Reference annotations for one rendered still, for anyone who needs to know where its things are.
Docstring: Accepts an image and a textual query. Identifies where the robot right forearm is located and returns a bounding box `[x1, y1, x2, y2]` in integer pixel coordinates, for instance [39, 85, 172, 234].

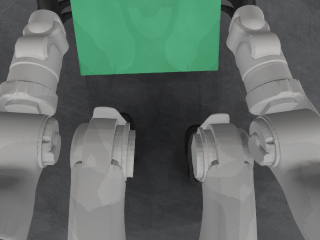
[226, 5, 320, 116]

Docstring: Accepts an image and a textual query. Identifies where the left robot upper arm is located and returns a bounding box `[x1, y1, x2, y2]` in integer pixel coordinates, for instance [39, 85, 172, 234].
[0, 111, 61, 240]

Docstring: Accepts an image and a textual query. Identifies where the carton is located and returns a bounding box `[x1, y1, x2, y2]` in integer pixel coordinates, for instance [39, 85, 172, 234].
[70, 0, 221, 76]

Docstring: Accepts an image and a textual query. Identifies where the robot right shin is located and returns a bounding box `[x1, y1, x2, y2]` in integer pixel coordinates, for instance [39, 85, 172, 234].
[193, 113, 254, 182]

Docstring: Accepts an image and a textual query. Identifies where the right robot hand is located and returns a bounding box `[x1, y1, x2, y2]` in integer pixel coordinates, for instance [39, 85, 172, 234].
[220, 0, 256, 18]

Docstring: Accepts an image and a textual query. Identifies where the right robot upper arm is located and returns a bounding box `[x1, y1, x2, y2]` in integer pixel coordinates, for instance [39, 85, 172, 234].
[248, 108, 320, 240]

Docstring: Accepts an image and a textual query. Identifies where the robot left foot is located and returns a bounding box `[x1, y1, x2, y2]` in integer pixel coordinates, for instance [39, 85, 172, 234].
[120, 112, 134, 131]

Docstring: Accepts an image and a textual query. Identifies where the robot left forearm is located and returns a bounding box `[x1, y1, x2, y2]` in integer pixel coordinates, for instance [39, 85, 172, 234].
[0, 9, 69, 116]

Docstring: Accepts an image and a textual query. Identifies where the left robot hand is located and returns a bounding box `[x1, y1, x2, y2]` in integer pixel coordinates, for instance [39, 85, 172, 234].
[36, 0, 73, 25]

